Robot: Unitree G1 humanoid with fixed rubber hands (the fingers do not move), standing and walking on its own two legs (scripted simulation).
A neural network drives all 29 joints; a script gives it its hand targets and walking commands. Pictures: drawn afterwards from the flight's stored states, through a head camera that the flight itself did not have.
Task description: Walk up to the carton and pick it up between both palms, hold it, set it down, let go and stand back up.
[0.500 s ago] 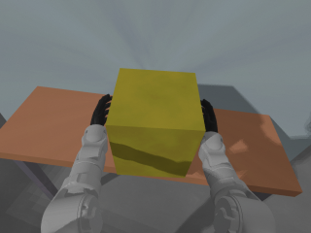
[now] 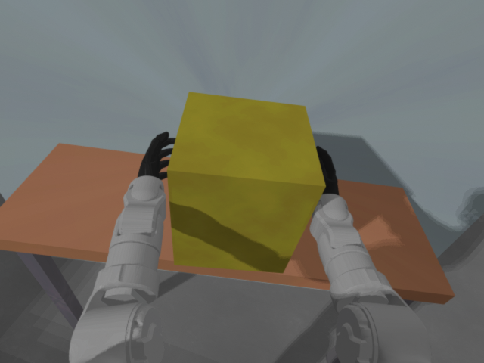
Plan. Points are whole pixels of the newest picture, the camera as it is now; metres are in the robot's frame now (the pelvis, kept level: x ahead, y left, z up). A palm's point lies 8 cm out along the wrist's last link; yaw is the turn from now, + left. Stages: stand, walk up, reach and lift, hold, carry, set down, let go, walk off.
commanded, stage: reach and lift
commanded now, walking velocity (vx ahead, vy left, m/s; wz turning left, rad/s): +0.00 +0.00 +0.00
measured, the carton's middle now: (238, 187) +0.41 +0.01 +0.10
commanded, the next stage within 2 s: hold in 1.70 s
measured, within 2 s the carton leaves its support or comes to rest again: neither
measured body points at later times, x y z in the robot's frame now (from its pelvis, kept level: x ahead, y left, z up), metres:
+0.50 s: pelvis +0.01 -0.01 +0.00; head -0.02 +0.02 +0.45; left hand +0.40 +0.15 +0.17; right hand +0.40 -0.15 +0.16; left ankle +0.00 +0.12 -0.75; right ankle +0.03 -0.13 -0.75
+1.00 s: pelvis +0.00 +0.00 +0.00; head -0.05 +0.03 +0.44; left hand +0.39 +0.15 +0.19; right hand +0.39 -0.15 +0.18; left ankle +0.00 +0.12 -0.75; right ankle +0.03 -0.13 -0.75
